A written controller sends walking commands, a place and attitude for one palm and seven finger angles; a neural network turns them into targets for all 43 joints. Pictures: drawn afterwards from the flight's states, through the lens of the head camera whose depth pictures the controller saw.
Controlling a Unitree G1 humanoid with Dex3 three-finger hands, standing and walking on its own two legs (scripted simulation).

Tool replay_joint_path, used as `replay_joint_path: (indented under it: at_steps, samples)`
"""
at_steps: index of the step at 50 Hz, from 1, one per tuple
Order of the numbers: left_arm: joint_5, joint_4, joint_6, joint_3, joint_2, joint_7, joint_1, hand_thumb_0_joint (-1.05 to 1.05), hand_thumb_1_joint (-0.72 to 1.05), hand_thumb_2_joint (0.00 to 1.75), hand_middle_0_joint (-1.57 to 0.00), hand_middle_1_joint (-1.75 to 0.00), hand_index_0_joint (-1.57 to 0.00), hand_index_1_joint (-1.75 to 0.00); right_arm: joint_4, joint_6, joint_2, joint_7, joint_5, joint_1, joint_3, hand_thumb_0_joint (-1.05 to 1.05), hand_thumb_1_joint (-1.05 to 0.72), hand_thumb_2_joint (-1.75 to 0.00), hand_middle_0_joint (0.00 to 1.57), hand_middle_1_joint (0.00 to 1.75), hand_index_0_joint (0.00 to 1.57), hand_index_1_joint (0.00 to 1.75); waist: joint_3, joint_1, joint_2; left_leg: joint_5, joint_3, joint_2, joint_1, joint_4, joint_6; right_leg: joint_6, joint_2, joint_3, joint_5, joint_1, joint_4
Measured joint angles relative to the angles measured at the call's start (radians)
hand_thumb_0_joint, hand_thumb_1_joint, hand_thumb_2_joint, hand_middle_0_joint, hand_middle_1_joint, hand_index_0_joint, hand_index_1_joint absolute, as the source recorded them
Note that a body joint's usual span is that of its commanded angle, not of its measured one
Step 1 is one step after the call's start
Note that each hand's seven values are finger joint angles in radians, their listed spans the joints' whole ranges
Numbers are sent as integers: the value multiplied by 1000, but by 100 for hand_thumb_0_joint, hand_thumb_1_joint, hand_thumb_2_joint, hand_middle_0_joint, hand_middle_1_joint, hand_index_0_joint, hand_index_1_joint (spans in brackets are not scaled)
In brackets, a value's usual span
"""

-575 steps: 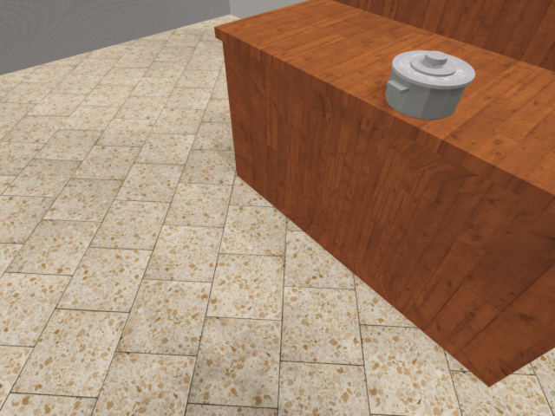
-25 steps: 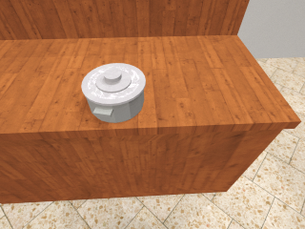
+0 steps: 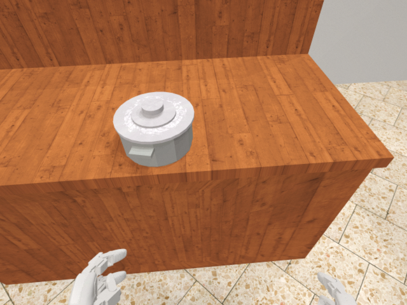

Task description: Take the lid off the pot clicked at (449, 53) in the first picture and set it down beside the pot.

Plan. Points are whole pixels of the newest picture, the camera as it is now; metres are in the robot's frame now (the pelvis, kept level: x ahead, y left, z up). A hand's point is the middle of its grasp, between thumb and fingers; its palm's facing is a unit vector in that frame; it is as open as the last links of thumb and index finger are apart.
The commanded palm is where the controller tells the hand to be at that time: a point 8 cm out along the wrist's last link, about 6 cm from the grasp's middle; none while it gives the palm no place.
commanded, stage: lift the closed hand beside the body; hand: left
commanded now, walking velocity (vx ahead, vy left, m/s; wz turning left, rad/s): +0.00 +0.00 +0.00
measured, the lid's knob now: (152, 106) +0.53 +0.15 +0.12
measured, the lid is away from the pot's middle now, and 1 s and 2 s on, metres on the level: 0.00 0.00 0.00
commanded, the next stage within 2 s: raise the hand higher, near the body in 0.32 s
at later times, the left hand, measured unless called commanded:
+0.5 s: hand (54, 285) +0.15 +0.25 +0.05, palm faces +0.34 -0.87 -0.36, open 3.1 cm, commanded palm +0.09 +0.27 +0.08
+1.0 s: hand (42, 260) +0.17 +0.25 +0.10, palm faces +0.33 -0.87 -0.37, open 3.1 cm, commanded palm +0.11 +0.29 +0.14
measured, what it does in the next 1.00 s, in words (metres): stands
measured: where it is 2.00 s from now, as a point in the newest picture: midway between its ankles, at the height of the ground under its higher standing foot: outside the picture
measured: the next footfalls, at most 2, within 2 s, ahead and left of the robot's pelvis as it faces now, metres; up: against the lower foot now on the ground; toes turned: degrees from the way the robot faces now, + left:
none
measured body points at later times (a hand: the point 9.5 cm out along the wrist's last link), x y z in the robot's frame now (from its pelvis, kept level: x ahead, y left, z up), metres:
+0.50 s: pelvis +0.01 +0.01 +0.00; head +0.00 +0.00 +0.45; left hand +0.12 +0.30 +0.07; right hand +0.20 -0.19 -0.09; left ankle +0.02 +0.10 -0.75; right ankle +0.01 -0.09 -0.75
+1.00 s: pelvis +0.01 +0.02 +0.00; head -0.01 +0.02 +0.45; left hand +0.14 +0.30 +0.13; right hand +0.20 -0.20 -0.07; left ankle +0.02 +0.10 -0.75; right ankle +0.01 -0.09 -0.75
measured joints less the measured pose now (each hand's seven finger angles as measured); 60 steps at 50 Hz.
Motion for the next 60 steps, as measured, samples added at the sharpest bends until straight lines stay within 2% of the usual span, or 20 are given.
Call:
replay_joint_path:
  at_steps: [4, 8, 11, 14, 17, 21, 24, 26, 29, 31, 35, 38, 42, 47, 53, 60]
  samples:
    - [1, -104, -25, 19, 16, -24, 91, 1, 92, 90, -67, -81, -67, -81, -116, 30, 13, 6, 0, -45, -7, 1, -91, -90, 20, 30, 20, 30, -1, 29, -16, -9, -7, 11, 17, 5, -5, -4, 11, -6, 5, 33, -27]
    - [6, -173, 8, 21, 58, -33, 126, 1, 91, 90, -84, -99, -84, -100, -204, 35, 7, -5, -15, -68, 14, 1, -91, -90, 20, 30, 20, 30, 27, 70, -12, -12, -23, 18, 25, 9, -6, -7, 20, -21, 23, 68, -69]
    - [8, -256, 7, 41, 88, -25, 144, 2, 90, 90, -97, -113, -97, -114, -226, 40, 9, -17, -25, -69, 37, 1, -91, -90, 20, 30, 20, 30, 23, 92, -1, -5, -35, 14, 39, -6, -3, -4, 17, -32, 33, 91, -98]
    - [6, -274, -11, 75, 85, -24, 147, 2, 90, 90, -108, -126, -108, -127, -226, 62, 30, -17, -29, -73, 55, 0, -91, -90, 20, 30, 20, 30, 15, 94, 6, 1, -41, 6, 48, -21, 1, 0, 10, -39, 33, 100, -108]
    - [7, -288, -5, 87, 78, -36, 154, 1, 90, 90, -117, -136, -117, -136, -223, 78, 54, -14, -31, -58, 66, 0, -90, -90, 20, 30, 20, 30, 18, 98, 10, 0, -39, 4, 53, -26, 3, 3, 9, -36, 32, 104, -111]
    - [7, -368, -3, 111, 108, -36, 165, 2, 90, 90, -124, -143, -124, -144, -202, 83, 71, -22, -38, -14, 83, 0, -90, -90, 20, 30, 21, 30, 18, 104, 13, -8, -37, 5, 57, -19, 6, 6, 10, -34, 35, 116, -122]
    - [7, -402, -21, 156, 125, -31, 165, 2, 90, 90, -126, -146, -126, -147, -177, 93, 78, -21, -37, 5, 86, 1, -90, -90, 20, 30, 21, 30, 22, 97, 14, -11, -33, 3, 62, -20, 8, 8, 8, -30, 34, 119, -122]
    - [8, -411, -29, 161, 117, -34, 172, 2, 90, 90, -127, -147, -127, -148, -169, 92, 73, -15, -35, 15, 82, 1, -90, -90, 20, 30, 21, 30, 26, 89, 18, -11, -27, 1, 61, -19, 11, 11, 5, -24, 32, 114, -115]
    - [16, -434, -30, 133, 104, -42, 188, 2, 90, 90, -128, -148, -128, -149, -165, 78, 60, -13, -36, 33, 71, 1, -90, -90, 20, 30, 21, 30, 28, 78, 25, -13, -20, -2, 54, -15, 17, 17, 2, -17, 31, 104, -108]
    - [21, -458, -33, 123, 116, -42, 190, 2, 90, 90, -129, -149, -129, -149, -160, 69, 51, -20, -38, 44, 67, 1, -90, -90, 20, 30, 21, 30, 26, 76, 24, -15, -18, -1, 48, -8, 19, 19, 2, -15, 31, 99, -106]
    - [19, -498, -60, 166, 153, -30, 192, 2, 90, 90, -129, -149, -129, -150, -150, 67, 47, -30, -36, 43, 57, 1, -90, -90, 20, 30, 21, 30, 24, 71, 6, -20, -11, 2, 47, -2, 19, 19, 5, -8, 32, 97, -103]
    - [17, -511, -66, 177, 147, -28, 197, 2, 90, 90, -129, -149, -129, -150, -160, 57, 37, -25, -31, 38, 48, 1, -90, -90, 20, 30, 21, 30, 25, 68, 2, -23, -4, 3, 48, 2, 20, 20, 6, -2, 32, 96, -99]
    - [23, -542, -68, 153, 145, -27, 184, 2, 90, 90, -130, -149, -130, -150, -171, 34, 21, -27, -34, 33, 43, 1, -90, -90, 20, 30, 20, 30, 21, 71, 9, -25, -5, 1, 45, 10, 24, 24, 3, -3, 32, 97, -97]
    - [16, -569, -96, 195, 167, -22, 169, 2, 89, 90, -130, -149, -130, -150, -174, 33, 35, -27, -33, 9, 46, 1, -90, -90, 20, 30, 20, 30, 18, 76, 2, -25, -4, 3, 48, 12, 22, 23, 5, -2, 35, 101, -99]
    - [14, -591, -97, 190, 156, -24, 140, 2, 90, 90, -130, -149, -130, -150, -181, 22, 41, -21, -37, 2, 60, 1, -90, -90, 20, 30, 20, 30, 20, 89, 13, -24, -9, 2, 48, 16, 23, 24, 5, -6, 36, 105, -99]
    - [5, -614, -116, 232, 167, -20, 104, 2, 89, 90, -130, -149, -130, -150, -168, 25, 57, -18, -38, -4, 74, 1, -90, -90, 20, 30, 21, 30, 24, 97, 18, -22, -12, 5, 54, 16, 19, 20, 8, -9, 39, 113, -103]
